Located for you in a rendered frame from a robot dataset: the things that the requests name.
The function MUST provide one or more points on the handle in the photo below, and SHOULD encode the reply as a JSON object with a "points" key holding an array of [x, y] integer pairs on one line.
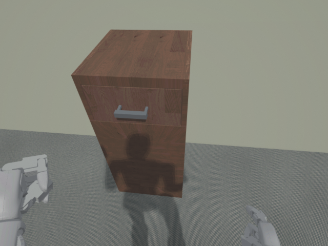
{"points": [[130, 114]]}

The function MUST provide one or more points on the robot left forearm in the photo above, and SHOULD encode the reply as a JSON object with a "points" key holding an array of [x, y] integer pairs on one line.
{"points": [[11, 232]]}

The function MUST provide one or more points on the robot right hand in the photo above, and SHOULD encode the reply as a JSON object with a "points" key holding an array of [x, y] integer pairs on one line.
{"points": [[263, 235]]}

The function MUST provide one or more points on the cabinet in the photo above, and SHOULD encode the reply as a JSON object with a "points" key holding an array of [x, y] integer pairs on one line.
{"points": [[143, 158]]}

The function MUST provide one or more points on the drawer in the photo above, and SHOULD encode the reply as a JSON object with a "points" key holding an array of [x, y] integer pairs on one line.
{"points": [[164, 104]]}

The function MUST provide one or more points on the robot left hand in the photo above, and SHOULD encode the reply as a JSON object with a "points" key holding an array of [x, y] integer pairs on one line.
{"points": [[13, 185]]}

